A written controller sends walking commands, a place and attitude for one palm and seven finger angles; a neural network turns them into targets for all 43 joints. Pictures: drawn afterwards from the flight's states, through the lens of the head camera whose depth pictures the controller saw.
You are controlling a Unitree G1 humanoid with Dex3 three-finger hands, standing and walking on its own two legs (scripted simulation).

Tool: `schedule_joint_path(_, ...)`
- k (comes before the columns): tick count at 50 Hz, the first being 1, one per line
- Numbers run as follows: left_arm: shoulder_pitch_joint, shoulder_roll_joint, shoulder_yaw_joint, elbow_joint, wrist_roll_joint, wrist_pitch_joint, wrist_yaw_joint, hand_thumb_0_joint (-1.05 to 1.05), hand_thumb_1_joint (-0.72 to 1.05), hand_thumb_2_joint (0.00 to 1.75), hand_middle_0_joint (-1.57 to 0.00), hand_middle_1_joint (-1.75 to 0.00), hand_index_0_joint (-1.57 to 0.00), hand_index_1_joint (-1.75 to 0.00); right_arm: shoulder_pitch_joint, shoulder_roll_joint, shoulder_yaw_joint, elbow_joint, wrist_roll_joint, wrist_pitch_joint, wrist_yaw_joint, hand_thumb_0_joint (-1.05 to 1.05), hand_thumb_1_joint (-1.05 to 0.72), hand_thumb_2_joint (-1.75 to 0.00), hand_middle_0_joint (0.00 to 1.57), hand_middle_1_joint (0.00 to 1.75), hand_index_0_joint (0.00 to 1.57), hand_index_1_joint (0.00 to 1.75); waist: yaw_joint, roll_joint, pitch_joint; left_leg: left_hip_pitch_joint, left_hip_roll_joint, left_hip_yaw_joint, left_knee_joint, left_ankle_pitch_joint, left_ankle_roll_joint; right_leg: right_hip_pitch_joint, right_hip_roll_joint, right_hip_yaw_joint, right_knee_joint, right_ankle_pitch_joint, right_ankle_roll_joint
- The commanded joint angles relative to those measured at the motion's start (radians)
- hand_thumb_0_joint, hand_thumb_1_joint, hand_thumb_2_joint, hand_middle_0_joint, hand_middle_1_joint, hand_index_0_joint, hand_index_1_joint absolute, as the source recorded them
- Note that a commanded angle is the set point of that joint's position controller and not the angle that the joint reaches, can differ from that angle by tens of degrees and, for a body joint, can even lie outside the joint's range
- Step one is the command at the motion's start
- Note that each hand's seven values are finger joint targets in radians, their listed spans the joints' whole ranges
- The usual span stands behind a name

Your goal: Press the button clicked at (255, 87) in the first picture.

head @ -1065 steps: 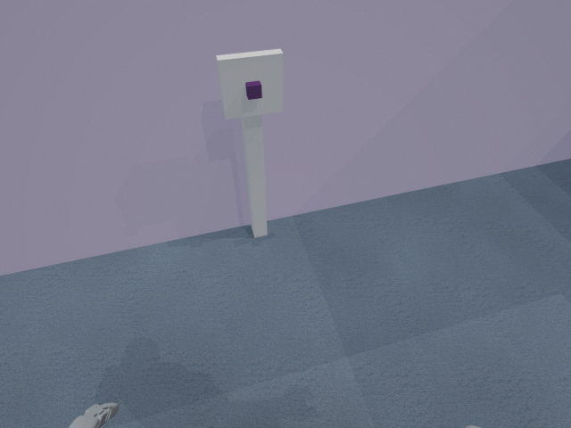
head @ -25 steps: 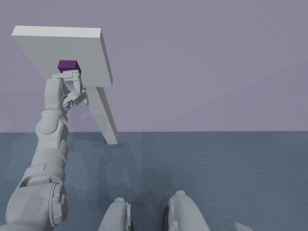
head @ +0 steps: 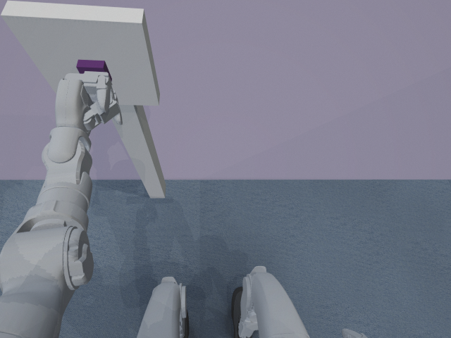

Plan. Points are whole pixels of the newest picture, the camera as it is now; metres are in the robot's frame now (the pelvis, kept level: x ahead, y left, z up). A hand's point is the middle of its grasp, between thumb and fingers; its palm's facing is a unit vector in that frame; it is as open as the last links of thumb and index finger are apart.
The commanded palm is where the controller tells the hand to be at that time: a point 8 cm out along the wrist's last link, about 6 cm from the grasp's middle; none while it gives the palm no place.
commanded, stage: hold the button down briefly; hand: left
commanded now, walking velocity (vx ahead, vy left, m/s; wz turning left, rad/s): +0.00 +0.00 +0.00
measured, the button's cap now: (95, 69) +0.55 +0.19 +0.08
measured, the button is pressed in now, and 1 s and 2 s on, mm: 9 0 0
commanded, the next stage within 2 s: pull the fist back off the button in 0.14 s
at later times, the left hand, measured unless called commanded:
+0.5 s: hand (114, 107) +0.49 +0.17 +0.05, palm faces -0.03 -1.00 -0.04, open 3.5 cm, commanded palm +0.48 +0.21 +0.05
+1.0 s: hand (107, 132) +0.46 +0.18 +0.03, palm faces +0.00 -1.00 -0.02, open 3.2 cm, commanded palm +0.43 +0.22 +0.05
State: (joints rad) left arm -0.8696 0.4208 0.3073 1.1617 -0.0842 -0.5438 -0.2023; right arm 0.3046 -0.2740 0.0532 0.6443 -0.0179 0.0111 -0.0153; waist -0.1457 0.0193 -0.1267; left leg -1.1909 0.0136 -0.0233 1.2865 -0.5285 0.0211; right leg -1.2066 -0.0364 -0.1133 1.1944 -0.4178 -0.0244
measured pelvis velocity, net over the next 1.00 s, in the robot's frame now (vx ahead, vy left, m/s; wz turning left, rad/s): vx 0.03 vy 0.01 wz -0.03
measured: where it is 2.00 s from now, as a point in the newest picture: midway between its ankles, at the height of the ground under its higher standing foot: outside the picture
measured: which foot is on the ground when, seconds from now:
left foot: down 0.00-1.00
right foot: down 0.00-1.00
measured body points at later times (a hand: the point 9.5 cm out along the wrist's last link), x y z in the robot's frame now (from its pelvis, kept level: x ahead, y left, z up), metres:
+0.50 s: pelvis -0.02 +0.01 -0.01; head +0.12 +0.03 +0.41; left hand +0.49 +0.22 +0.06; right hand +0.02 -0.26 -0.12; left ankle +0.04 +0.10 -0.62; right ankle +0.08 -0.11 -0.62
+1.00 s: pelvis +0.03 +0.01 +0.02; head +0.16 +0.03 +0.45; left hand +0.45 +0.24 +0.03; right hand +0.11 -0.25 -0.09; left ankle +0.04 +0.10 -0.62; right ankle +0.08 -0.11 -0.62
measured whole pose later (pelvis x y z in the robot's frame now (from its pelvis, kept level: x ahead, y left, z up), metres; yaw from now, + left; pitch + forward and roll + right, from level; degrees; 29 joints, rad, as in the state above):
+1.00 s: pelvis +0.03 +0.01 +0.02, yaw -2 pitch +24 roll -2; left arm -0.50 0.31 0.29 0.82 -0.15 -0.46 -0.18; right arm 0.30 -0.26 0.03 0.56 0.00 0.02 0.00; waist -0.10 0.01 -0.14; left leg -1.07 0.02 0.02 1.21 -0.56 0.04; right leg -1.11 -0.01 -0.05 1.13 -0.43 0.00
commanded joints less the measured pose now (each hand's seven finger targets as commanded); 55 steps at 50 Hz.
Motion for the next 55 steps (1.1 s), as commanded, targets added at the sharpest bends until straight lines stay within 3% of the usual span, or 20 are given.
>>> schedule_joint_path(1,-0.624,0.191,-0.013,-0.197,-0.002,0.003,0.036,0.00,0.90,0.90,-1.30,-1.50,-1.30,-1.50,0.146,-0.183,-0.066,-0.050,-0.005,-0.023,-0.014,0.00,-0.90,-0.90,0.20,0.30,0.20,0.30,-0.111,0.130,-0.456,0.274,-0.019,-0.063,-0.212,0.016,0.008,0.207,0.047,0.089,-0.170,-0.038,0.005)
schedule_joint_path(6,-0.653,0.195,-0.019,-0.180,-0.004,0.020,0.048,0.00,0.90,0.90,-1.30,-1.50,-1.30,-1.50,0.147,-0.187,-0.060,-0.048,-0.005,-0.035,-0.016,0.00,-0.90,-0.90,0.20,0.30,0.20,0.30,-0.124,0.116,-0.452,0.236,-0.021,-0.065,-0.210,-0.042,0.012,0.197,0.047,0.091,-0.171,-0.068,0.007)
schedule_joint_path(9,-0.647,0.218,-0.014,-0.138,0.000,0.035,0.051,0.00,0.90,0.90,-1.30,-1.50,-1.30,-1.50,0.142,-0.188,-0.052,-0.053,0.000,-0.042,-0.019,0.00,-0.90,-0.90,0.20,0.30,0.20,0.30,-0.128,0.080,-0.392,0.162,-0.023,-0.055,-0.208,-0.106,0.017,0.203,0.047,0.107,-0.188,-0.116,0.008)
schedule_joint_path(10,-0.662,0.237,0.003,-0.154,-0.004,0.032,0.051,0.00,0.90,0.90,-1.30,-1.50,-1.30,-1.50,0.142,-0.190,-0.051,-0.055,-0.002,-0.048,-0.021,0.00,-0.90,-0.90,0.20,0.30,0.20,0.30,-0.129,0.083,-0.407,0.157,-0.023,-0.054,-0.204,-0.107,0.020,0.207,0.046,0.109,-0.185,-0.120,0.008)
schedule_joint_path(15,-0.653,0.289,0.035,-0.146,0.002,0.041,0.043,0.00,0.90,0.90,-1.30,-1.50,-1.30,-1.50,0.146,-0.191,-0.046,-0.062,-0.001,-0.058,-0.024,0.00,-0.90,-0.90,0.20,0.30,0.20,0.30,-0.107,0.132,-0.439,0.147,-0.025,-0.048,-0.194,-0.099,0.017,0.215,0.047,0.114,-0.171,-0.129,0.003)
schedule_joint_path(18,-0.606,0.300,0.058,-0.140,-0.004,0.050,0.039,0.00,0.90,0.90,-1.30,-1.50,-1.30,-1.50,0.147,-0.194,-0.047,-0.070,0.000,-0.057,-0.020,0.00,-0.90,-0.90,0.20,0.30,0.20,0.30,-0.091,0.105,-0.452,0.146,-0.022,-0.049,-0.194,-0.088,0.016,0.230,0.047,0.112,-0.173,-0.130,0.004)
schedule_joint_path(21,-0.573,0.252,0.036,-0.162,-0.006,0.050,0.037,0.00,0.90,0.90,-1.30,-1.50,-1.30,-1.50,0.144,-0.190,-0.049,-0.082,0.000,-0.058,-0.011,0.00,-0.90,-0.90,0.20,0.30,0.20,0.30,-0.075,0.144,-0.453,0.184,-0.021,-0.058,-0.214,-0.088,0.010,0.210,0.047,0.099,-0.163,-0.116,0.001)
schedule_joint_path(24,-0.498,0.246,0.050,-0.163,-0.013,0.058,0.041,0.00,0.90,0.90,-1.30,-1.50,-1.30,-1.50,0.138,-0.192,-0.053,-0.093,0.003,-0.053,-0.008,0.00,-0.90,-0.90,0.20,0.30,0.20,0.30,-0.064,0.078,-0.430,0.168,-0.019,-0.053,-0.224,-0.102,0.012,0.229,0.049,0.102,-0.176,-0.129,0.004)
schedule_joint_path(28,-0.453,0.240,0.056,-0.212,-0.011,0.047,0.046,0.00,0.90,0.90,-1.30,-1.50,-1.30,-1.50,0.136,-0.188,-0.058,-0.103,0.004,-0.050,-0.005,0.00,-0.90,-0.90,0.20,0.30,0.20,0.30,-0.041,0.077,-0.446,0.186,-0.019,-0.052,-0.235,-0.088,0.010,0.249,0.047,0.100,-0.171,-0.122,0.004)
schedule_joint_path(31,-0.383,0.177,0.029,-0.228,-0.017,0.041,0.050,0.00,0.90,0.90,-1.30,-1.50,-1.30,-1.50,0.128,-0.182,-0.063,-0.110,0.006,-0.046,0.001,0.00,-0.90,-0.90,0.20,0.30,0.20,0.30,-0.028,0.079,-0.428,0.222,-0.016,-0.056,-0.255,-0.078,0.005,0.236,0.047,0.088,-0.170,-0.102,0.002)
schedule_joint_path(33,-0.352,0.185,0.040,-0.233,-0.024,0.044,0.051,0.00,0.90,0.90,-1.30,-1.50,-1.30,-1.50,0.124,-0.181,-0.064,-0.111,0.008,-0.042,-0.001,0.00,-0.90,-0.90,0.20,0.30,0.20,0.30,-0.029,0.028,-0.393,0.196,-0.015,-0.047,-0.255,-0.076,0.009,0.260,0.048,0.093,-0.182,-0.107,0.005)
schedule_joint_path(35,-0.307,0.190,0.053,-0.263,-0.025,0.034,0.051,0.00,0.90,0.90,-1.30,-1.50,-1.30,-1.50,0.123,-0.178,-0.067,-0.121,0.008,-0.039,-0.001,0.00,-0.90,-0.90,0.20,0.30,0.20,0.30,-0.007,0.037,-0.425,0.212,-0.019,-0.040,-0.255,-0.032,0.008,0.293,0.047,0.095,-0.179,-0.085,0.001)
schedule_joint_path(36,-0.287,0.157,0.032,-0.268,-0.027,0.035,0.048,0.00,0.90,0.90,-1.30,-1.50,-1.30,-1.50,0.118,-0.172,-0.068,-0.121,0.009,-0.036,0.000,0.00,-0.90,-0.90,0.20,0.30,0.20,0.30,-0.011,0.051,-0.425,0.225,-0.019,-0.032,-0.254,-0.013,0.007,0.292,0.047,0.094,-0.182,-0.069,0.002)
schedule_joint_path(43,-0.043,0.112,0.036,-0.364,-0.059,0.044,0.027,0.00,0.90,0.90,-1.30,-1.50,-1.30,-1.50,0.105,-0.157,-0.079,-0.153,0.016,-0.012,0.004,0.00,-0.90,-0.90,0.20,0.30,0.20,0.30,0.038,-0.013,-0.422,0.255,-0.016,-0.011,-0.261,0.154,0.002,0.402,0.051,0.089,-0.189,0.071,0.001)
schedule_joint_path(45,-0.006,0.105,0.034,-0.449,-0.069,0.032,0.027,0.00,0.90,0.90,-1.30,-1.50,-1.30,-1.50,0.091,-0.151,-0.082,-0.166,0.018,-0.012,0.004,0.00,-0.90,-0.90,0.20,0.30,0.20,0.30,0.049,0.021,-0.451,0.291,-0.018,-0.004,-0.256,0.214,0.001,0.427,0.051,0.093,-0.184,0.131,-0.002)
schedule_joint_path(48,0.061,0.071,-0.003,-0.673,-0.088,-0.013,0.021,0.00,0.90,0.90,-1.30,-1.50,-1.30,-1.50,0.074,-0.138,-0.091,-0.181,0.019,-0.016,0.008,0.00,-0.90,-0.90,0.20,0.30,0.20,0.30,0.067,0.069,-0.558,0.424,-0.009,-0.006,-0.257,0.371,-0.011,0.479,0.053,0.089,-0.174,0.259,-0.003)
schedule_joint_path(49,0.089,0.066,-0.013,-0.749,-0.092,-0.030,0.020,0.00,0.90,0.90,-1.30,-1.50,-1.30,-1.50,0.070,-0.135,-0.096,-0.180,0.019,-0.020,0.008,0.00,-0.90,-0.90,0.20,0.30,0.20,0.30,0.075,0.118,-0.592,0.486,-0.004,-0.010,-0.254,0.442,-0.019,0.479,0.053,0.085,-0.168,0.297,-0.005)
schedule_joint_path(52,0.219,-0.053,-0.111,-0.826,-0.112,-0.029,0.017,0.00,0.90,0.90,-1.30,-1.50,-1.30,-1.50,0.064,-0.124,-0.105,-0.165,0.022,-0.029,0.013,0.00,-0.90,-0.90,0.20,0.30,0.20,0.30,0.056,0.132,-0.540,0.586,0.015,-0.032,-0.251,0.603,-0.038,0.417,0.057,0.060,-0.176,0.332,0.001)
schedule_joint_path(54,0.297,-0.075,-0.132,-0.799,-0.113,-0.003,0.016,0.00,0.90,0.90,-1.30,-1.50,-1.30,-1.50,0.056,-0.129,-0.109,-0.155,0.028,-0.027,0.010,0.00,-0.90,-0.90,0.20,0.30,0.20,0.30,0.046,0.057,-0.451,0.527,0.018,-0.032,-0.257,0.570,-0.032,0.416,0.055,0.056,-0.182,0.325,0.006)
schedule_joint_path(55,0.332,-0.077,-0.133,-0.808,-0.111,0.009,0.017,0.00,0.90,0.90,-1.30,-1.50,-1.30,-1.50,0.055,-0.130,-0.109,-0.159,0.027,-0.029,0.008,0.00,-0.90,-0.90,0.20,0.30,0.20,0.30,0.054,0.064,-0.433,0.518,0.016,-0.033,-0.259,0.584,-0.029,0.416,0.052,0.055,-0.180,0.332,0.003)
